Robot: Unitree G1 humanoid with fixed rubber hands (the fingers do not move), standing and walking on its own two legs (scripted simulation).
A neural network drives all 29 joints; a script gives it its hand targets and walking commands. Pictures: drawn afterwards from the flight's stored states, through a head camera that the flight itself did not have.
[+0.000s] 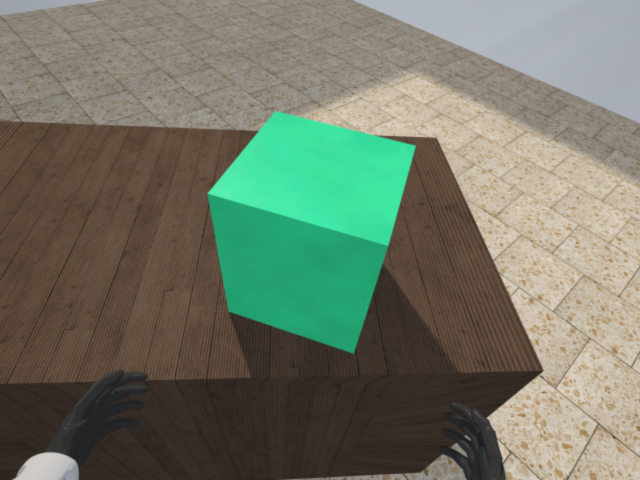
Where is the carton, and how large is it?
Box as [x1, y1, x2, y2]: [208, 111, 415, 353]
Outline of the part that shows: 275,111 208,192 210,210 228,310 353,353 389,241 415,146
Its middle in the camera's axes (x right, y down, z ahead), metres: -0.01 -0.01 +0.58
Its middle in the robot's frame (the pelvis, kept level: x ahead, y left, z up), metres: +0.45 +0.02 +0.05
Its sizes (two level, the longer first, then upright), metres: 0.210 0.200 0.250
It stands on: a pedestal, 0.70 m high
